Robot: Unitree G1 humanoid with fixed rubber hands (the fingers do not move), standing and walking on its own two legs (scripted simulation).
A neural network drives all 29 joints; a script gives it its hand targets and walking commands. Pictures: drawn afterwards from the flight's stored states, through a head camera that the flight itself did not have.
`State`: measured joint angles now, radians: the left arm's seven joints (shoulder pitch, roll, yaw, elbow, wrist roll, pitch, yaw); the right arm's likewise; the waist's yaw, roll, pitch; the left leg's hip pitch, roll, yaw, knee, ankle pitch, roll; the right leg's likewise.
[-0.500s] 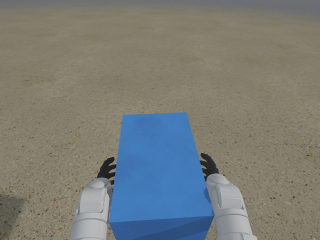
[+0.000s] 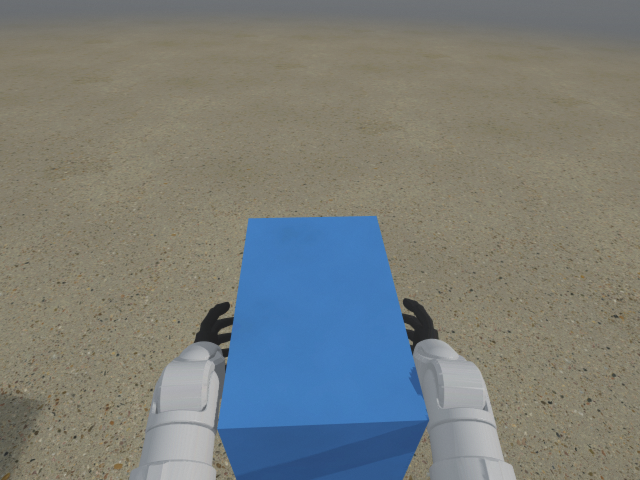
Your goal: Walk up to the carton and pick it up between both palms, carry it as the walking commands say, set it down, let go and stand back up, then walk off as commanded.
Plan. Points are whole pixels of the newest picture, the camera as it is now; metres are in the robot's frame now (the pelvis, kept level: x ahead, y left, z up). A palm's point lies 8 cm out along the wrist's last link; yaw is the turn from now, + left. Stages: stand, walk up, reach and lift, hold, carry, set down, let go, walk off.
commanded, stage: carry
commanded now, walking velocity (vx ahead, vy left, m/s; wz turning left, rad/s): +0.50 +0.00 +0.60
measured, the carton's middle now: (316, 362) +0.32 -0.01 +0.01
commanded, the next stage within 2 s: none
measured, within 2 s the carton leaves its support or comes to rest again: neither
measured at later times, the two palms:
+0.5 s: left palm (107, 311) +0.35 +0.27 +0.09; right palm (303, 260) +0.44 +0.01 +0.10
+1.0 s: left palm (80, 234) +0.54 +0.40 +0.08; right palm (224, 187) +0.71 +0.17 +0.08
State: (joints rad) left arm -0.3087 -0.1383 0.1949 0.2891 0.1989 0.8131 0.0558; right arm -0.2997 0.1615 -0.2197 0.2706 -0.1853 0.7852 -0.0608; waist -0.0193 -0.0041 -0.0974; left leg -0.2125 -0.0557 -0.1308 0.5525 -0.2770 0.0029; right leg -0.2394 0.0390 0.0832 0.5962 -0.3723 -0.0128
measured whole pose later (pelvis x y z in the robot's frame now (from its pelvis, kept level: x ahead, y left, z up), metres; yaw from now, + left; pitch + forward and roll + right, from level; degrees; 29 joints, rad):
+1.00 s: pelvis +0.42 +0.14 +0.00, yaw +37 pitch +4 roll -1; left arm -0.10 -0.13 0.02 -0.26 0.02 1.17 0.19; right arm -0.09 0.13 -0.08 -0.32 -0.01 1.18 -0.19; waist 0.00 0.05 -0.15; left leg -0.51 -0.02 0.07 1.01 -0.47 0.04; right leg -0.34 -0.10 -0.28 0.55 -0.26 -0.01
